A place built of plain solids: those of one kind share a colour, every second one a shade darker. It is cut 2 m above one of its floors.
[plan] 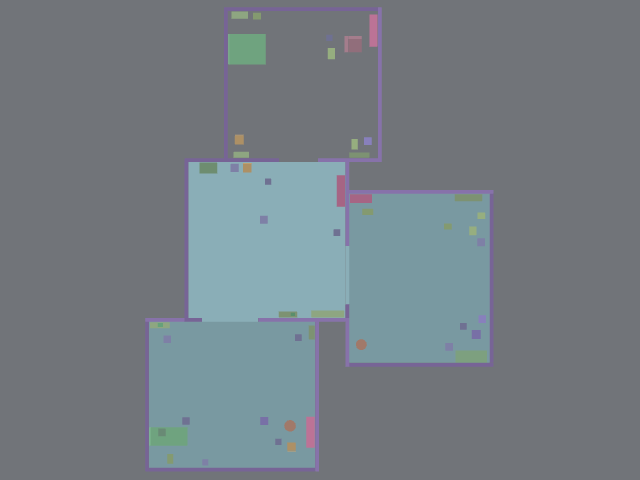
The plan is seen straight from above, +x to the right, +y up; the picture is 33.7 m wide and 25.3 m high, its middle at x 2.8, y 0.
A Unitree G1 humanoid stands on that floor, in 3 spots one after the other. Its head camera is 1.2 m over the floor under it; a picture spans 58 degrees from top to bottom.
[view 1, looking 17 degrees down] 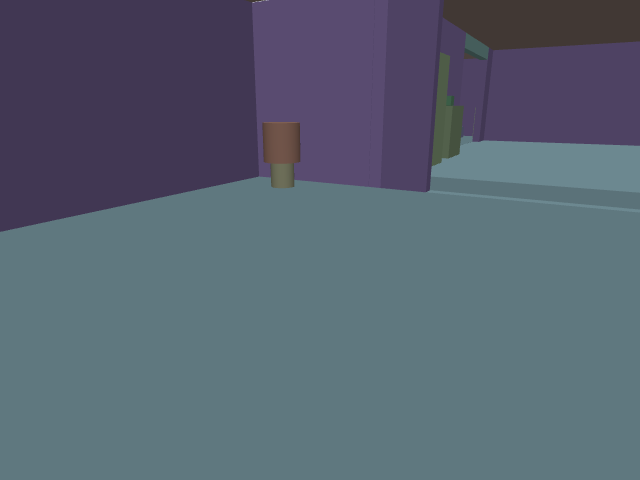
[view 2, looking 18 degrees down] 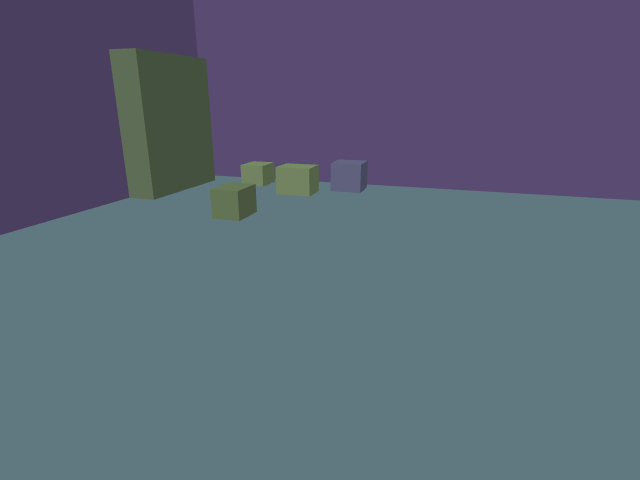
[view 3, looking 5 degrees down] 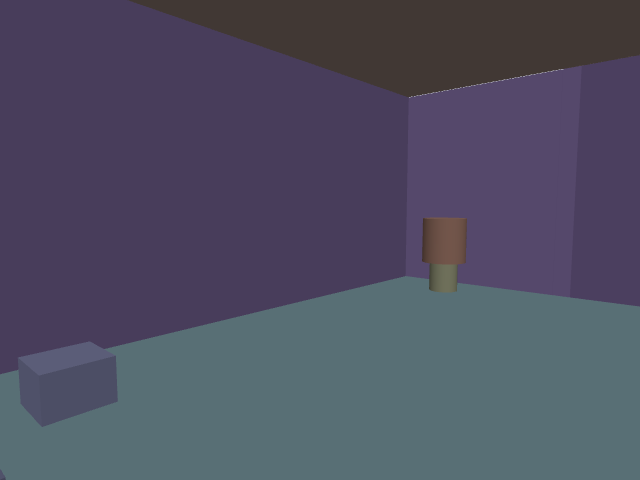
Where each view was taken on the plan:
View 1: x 10.61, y -1.58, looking -150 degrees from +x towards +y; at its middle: floor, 4.10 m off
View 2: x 5.49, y -1.58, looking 18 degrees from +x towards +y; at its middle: floor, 3.88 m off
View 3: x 10.46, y -2.85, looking -138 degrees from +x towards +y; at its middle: wall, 5.45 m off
